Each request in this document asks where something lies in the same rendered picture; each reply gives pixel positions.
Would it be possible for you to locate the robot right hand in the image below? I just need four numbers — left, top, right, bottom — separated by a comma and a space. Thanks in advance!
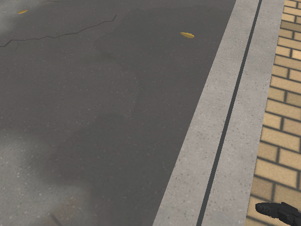
255, 202, 301, 226

